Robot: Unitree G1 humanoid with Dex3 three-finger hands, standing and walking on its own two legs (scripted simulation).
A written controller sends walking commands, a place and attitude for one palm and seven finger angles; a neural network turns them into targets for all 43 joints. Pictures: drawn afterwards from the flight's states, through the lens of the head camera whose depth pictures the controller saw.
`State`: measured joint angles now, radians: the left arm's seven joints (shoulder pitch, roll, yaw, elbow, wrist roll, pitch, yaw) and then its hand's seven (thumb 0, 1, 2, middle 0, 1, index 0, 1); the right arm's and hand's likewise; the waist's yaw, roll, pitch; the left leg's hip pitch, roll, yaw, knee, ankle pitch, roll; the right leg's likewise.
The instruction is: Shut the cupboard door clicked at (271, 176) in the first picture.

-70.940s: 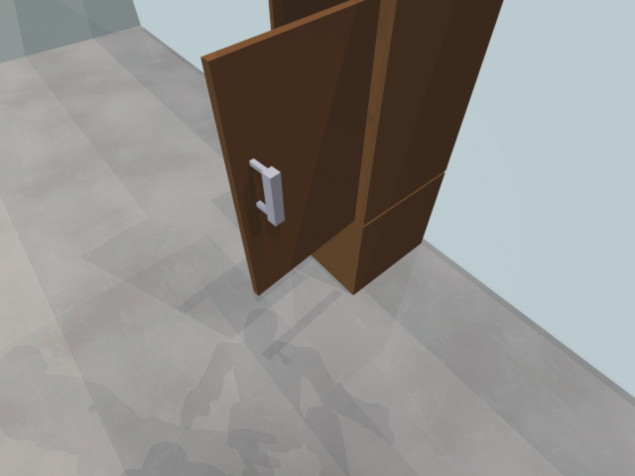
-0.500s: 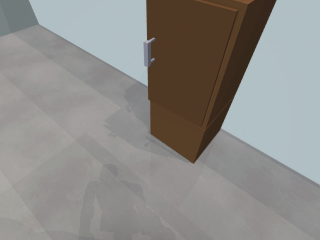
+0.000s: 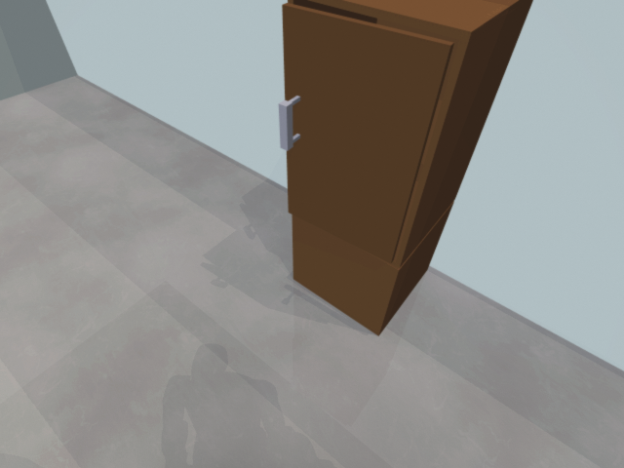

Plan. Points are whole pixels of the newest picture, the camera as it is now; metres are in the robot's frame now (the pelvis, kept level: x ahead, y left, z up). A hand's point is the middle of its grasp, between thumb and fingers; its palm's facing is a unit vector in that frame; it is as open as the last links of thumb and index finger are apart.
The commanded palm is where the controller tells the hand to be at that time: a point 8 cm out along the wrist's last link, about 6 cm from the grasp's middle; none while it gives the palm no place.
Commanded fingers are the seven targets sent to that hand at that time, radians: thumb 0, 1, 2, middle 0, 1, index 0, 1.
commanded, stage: let the arm hang, fingers relaxed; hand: left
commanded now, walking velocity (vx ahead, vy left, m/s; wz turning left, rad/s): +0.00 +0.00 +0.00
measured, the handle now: (291, 122) +0.88 +0.10 +0.00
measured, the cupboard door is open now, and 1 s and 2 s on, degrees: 4 4 4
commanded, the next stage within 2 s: look to check the result in 0.04 s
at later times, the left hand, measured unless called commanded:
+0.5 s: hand out of the picture -0.01 +0.18 -0.17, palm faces +0.03 -0.98 -0.21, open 7.3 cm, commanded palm none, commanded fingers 0.00 0.90 0.90 -0.20 -0.30 -0.20 -0.30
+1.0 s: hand out of the picture +0.03 +0.19 -0.19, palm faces +0.16 -0.96 -0.22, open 7.3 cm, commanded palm none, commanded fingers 0.00 0.90 0.90 -0.20 -0.30 -0.20 -0.30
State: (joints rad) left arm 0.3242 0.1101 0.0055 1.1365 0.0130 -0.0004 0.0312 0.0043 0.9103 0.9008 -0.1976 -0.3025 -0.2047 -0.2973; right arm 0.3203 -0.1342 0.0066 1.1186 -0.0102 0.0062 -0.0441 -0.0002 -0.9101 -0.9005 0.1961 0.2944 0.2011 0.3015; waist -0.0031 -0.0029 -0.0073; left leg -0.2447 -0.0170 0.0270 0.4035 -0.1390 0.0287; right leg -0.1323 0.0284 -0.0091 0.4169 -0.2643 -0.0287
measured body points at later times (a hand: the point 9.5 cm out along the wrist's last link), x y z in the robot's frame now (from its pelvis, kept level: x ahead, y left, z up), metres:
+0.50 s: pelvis +0.01 +0.00 +0.00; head +0.01 -0.01 +0.45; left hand -0.01 +0.23 -0.16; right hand +0.01 -0.23 -0.16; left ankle +0.05 +0.10 -0.74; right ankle -0.02 -0.10 -0.74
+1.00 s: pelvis +0.02 +0.00 -0.01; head +0.04 +0.02 +0.43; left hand +0.02 +0.24 -0.17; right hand +0.05 -0.23 -0.17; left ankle +0.03 +0.10 -0.73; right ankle -0.02 -0.10 -0.74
